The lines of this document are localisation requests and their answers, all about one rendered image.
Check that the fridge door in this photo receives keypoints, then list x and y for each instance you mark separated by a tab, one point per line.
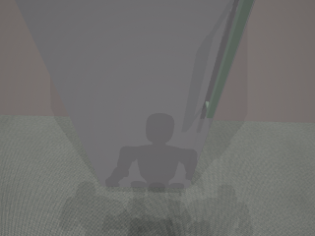
134	77

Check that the handle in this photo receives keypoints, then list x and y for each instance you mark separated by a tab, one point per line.
239	23

